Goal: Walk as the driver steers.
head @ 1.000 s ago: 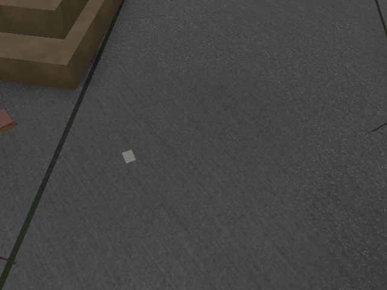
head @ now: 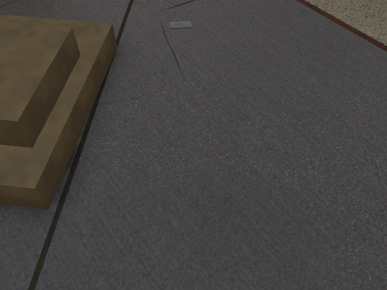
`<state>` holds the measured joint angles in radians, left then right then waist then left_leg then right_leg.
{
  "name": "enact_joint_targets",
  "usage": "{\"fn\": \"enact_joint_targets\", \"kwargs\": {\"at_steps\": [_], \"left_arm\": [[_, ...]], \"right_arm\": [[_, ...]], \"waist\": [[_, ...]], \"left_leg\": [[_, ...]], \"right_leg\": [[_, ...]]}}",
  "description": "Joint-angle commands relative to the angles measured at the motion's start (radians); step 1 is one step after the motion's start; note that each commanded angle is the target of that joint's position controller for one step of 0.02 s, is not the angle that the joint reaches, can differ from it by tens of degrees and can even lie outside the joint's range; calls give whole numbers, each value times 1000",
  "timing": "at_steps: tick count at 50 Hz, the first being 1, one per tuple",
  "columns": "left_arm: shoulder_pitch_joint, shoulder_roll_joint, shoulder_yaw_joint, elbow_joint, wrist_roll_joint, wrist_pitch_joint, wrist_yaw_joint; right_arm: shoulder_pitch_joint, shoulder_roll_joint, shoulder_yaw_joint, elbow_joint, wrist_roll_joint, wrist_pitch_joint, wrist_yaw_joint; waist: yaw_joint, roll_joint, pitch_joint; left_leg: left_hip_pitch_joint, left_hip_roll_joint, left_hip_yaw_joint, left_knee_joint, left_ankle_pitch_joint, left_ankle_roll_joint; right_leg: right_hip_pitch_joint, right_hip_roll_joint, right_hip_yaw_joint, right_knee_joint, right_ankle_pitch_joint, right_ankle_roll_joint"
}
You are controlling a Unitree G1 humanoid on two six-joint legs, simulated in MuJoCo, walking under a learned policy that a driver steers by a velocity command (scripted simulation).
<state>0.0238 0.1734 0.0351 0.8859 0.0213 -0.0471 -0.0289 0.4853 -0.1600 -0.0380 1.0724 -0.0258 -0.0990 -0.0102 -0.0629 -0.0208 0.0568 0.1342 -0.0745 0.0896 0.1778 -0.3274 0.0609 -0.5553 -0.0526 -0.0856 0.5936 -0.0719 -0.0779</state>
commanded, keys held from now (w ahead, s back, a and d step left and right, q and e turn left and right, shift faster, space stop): w+e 0.94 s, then no key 0.06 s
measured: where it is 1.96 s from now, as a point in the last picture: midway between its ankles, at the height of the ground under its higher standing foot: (234, 228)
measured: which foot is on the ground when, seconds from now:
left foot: down 0.00-0.08, up 0.10-0.60, down 0.62-1.00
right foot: up 0.00-0.04, down 0.06-0.62, up 0.64-1.00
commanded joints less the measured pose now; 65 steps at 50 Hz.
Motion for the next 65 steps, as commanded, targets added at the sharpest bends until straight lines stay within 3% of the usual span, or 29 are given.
{"fn": "enact_joint_targets", "kwargs": {"at_steps": [1, 2, 3, 4, 5, 6, 7, 9, 14, 25, 28, 30, 31, 32, 33, 35, 37, 42, 49, 54, 56, 57, 58, 59, 60, 61, 62, 63, 65], "left_arm": [[65, 88, 28, -31, 0, -23, 11], [210, 101, 40, 20, 4, -30, 16], [375, 143, 59, 71, 21, -37, 23], [515, 257, 91, 85, 40, -37, 30], [469, 260, 92, 91, 8, -18, 19], [341, 237, 85, 69, -11, -13, 14], [273, 177, 69, 53, -11, -15, 12], [241, 113, 49, 63, -17, -25, 19], [327, 168, 57, 69, -21, -42, 29], [503, 187, 63, 46, -6, -26, 39], [444, 219, 75, 16, -2, -24, 50], [392, 238, 81, -3, -7, -32, 39], [387, 200, 71, -28, -19, -39, 29], [474, 94, 50, -65, -64, -38, 30], [500, 164, 57, -62, -33, -27, 36], [391, 166, 57, -51, -5, -10, 24], [352, 148, 57, -67, 15, 10, 3], [250, 135, 49, -119, 17, 42, -25], [18, 91, 16, -205, 15, 30, -49], [78, 120, 20, -187, 34, 12, -30], [275, 167, 38, -118, 56, -14, -13], [363, 245, 51, -111, 62, -25, 3], [347, 290, 59, -119, 12, -17, 13], [349, 233, 50, -124, -21, -2, 27], [265, 189, 33, -118, -24, -1, 33], [203, 132, 13, -114, -21, 1, 37], [158, 116, 5, -113, -23, 3, 43], [151, 109, -1, -108, -16, 2, 44], [156, 130, 2, -96, -5, -8, 40]], "right_arm": [[23, -162, -33, -15, -7, -4, -14], [5, -168, -35, -16, -6, 2, -14], [-1, -156, -30, -28, 1, 3, -14], [74, -81, -14, -64, 41, 1, 0], [53, -122, -28, -73, 28, -5, 9], [-59, -139, -33, -111, 13, -6, 12], [-134, -140, -31, -134, 10, -16, 17], [-150, -118, -31, -147, -10, -3, 17], [-241, -107, -29, -204, -19, 47, 24], [-619, -127, -11, -381, 0, 39, 36], [-547, -160, -16, -386, 7, 23, 32], [-330, -206, -37, -327, 7, 6, 13], [-183, -267, -53, -311, -15, -7, -3], [-109, -367, -75, -320, -44, 1, -11], [-158, -328, -73, -320, -27, 19, -4], [-282, -172, -34, -340, -13, 23, 3], [-274, -151, -24, -315, -9, 15, 0], [-196, -178, -35, -278, 10, -20, 10], [-134, -191, -35, -240, 10, -12, 8], [-82, -245, -43, -198, 19, 16, -6], [-80, -242, -39, -198, 29, 31, -9], [-56, -178, -21, -245, 27, 32, -7], [67, -105, 3, -250, 68, 49, -2], [-1, -173, -14, -222, 43, 68, -6], [-76, -148, -8, -240, 42, 72, -1], [-106, -140, -5, -232, 25, 75, -3], [-104, -145, -7, -226, 8, 87, -1], [-68, -145, -10, -203, -7, 103, 0], [-24, -120, -8, -178, -1, 121, 2]], "waist": [[87, 107, -6], [151, 87, -79], [210, 58, -172], [212, -137, -317], [176, -163, -351], [130, -83, -195], [116, -14, -102], [50, 8, -25], [39, -16, -10], [163, -57, 4], [108, -76, -14], [9, -34, -117], [-47, 45, -243], [-22, 267, -391], [26, 276, -386], [50, 52, -124], [72, 109, -54], [78, 113, -50], [43, 102, 22], [62, 152, -45], [152, 80, -163], [162, -66, -299], [105, -211, -519], [132, -31, -500], [108, -61, -335], [73, -23, -202], [39, -41, -140], [22, -46, -122], [1, -42, -156]], "left_leg": [[14, 302, -48, 180, 961, 101], [-9, 277, -12, 352, 1003, 82], [-161, 246, 18, 574, 834, 60], [-507, 114, 69, 980, 376, 10], [-703, 2, -56, 1169, -175, 5], [-803, 82, -123, 1193, -92, 17], [-802, 122, -121, 1132, -4, 16], [-700, 169, -123, 994, 53, -4], [-708, 174, -91, 827, 125, -74], [-818, 110, -94, 463, 287, -97], [-638, 84, -108, 349, 224, -66], [-322, 53, -89, 258, 216, -28], [-87, 202, -225, 243, 114, 15], [202, 491, -628, 193, 28, 107], [133, 531, -841, 115, -50, 148], [-144, 431, -538, 75, -28, 113], [-263, 346, -336, 25, 134, 67], [-232, 349, -160, -10, 391, 92], [-235, 307, 52, 1, 590, 69], [-120, 317, 85, 222, 990, 39], [-206, 266, 123, 534, 808, -1], [-422, 215, 134, 814, 244, -31], [-606, 79, 15, 1107, -360, -56], [-593, 117, -108, 1084, -276, -59], [-630, 136, -111, 1046, -240, -60], [-616, 163, -110, 951, -192, -63], [-568, 172, -109, 883, -150, -68], [-487, 160, -95, 857, -109, -69], [-417, 137, -84, 812, -76, -71]], "right_leg": [[116, 72, -37, -52, -97, -60], [275, 111, -56, -107, -71, -85], [516, 49, 27, -114, -67, -123], [838, -243, 475, -146, -131, -262], [872, -326, 820, -314, -138, -319], [750, -286, 683, -326, -222, -285], [612, -253, 570, -356, -173, -252], [425, -157, 422, -398, -14, -187], [349, -93, 339, -441, 71, -189], [579, -86, 404, -329, 277, -153], [553, -92, 430, -253, 354, -107], [480, -27, 395, -29, 474, -63], [359, 39, 347, 209, 301, -43], [54, 183, 220, 516, -291, -5], [-55, 143, 199, 650, -456, -17], [-67, 46, 186, 648, -295, -8], [-23, 5, 170, 580, -251, 5], [-116, -17, 144, 549, -148, 25], [-56, -1, 46, 159, 56, 28], [145, 97, -12, -27, -54, -26], [436, 90, 32, -190, 173, -63], [705, -173, 272, -85, 676, -108], [934, -430, 572, -53, 1094, -315], [815, -353, 455, -97, 1006, -281], [683, -304, 370, -160, 857, -258], [536, -245, 313, -219, 719, -203], [433, -204, 266, -266, 627, -166], [353, -176, 222, -284, 636, -140], [313, -161, 191, -305, 595, -141]]}}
